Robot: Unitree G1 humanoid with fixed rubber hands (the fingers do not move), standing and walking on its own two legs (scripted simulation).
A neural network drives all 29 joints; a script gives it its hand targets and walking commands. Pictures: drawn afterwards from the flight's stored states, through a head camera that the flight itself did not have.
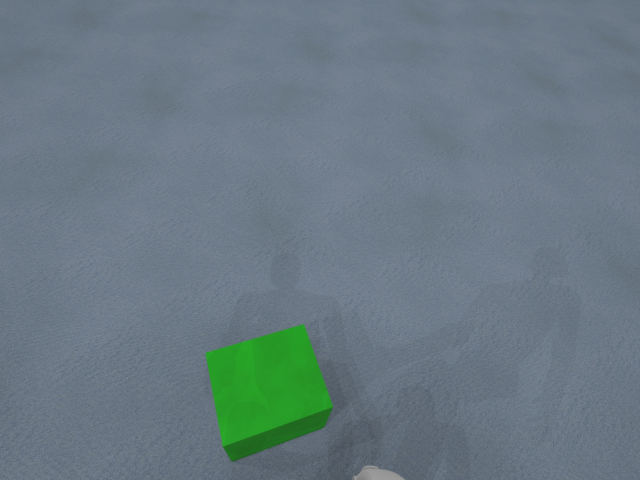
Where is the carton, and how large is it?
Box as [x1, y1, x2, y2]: [206, 324, 332, 461]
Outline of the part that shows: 303,324 206,353 222,444 232,461 323,427 332,405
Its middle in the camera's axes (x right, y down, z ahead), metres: -0.14 +0.43 +1.07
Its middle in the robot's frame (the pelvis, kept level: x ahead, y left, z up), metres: +0.41 +0.08 -0.66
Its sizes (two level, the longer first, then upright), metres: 0.270 0.229 0.232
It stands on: the floor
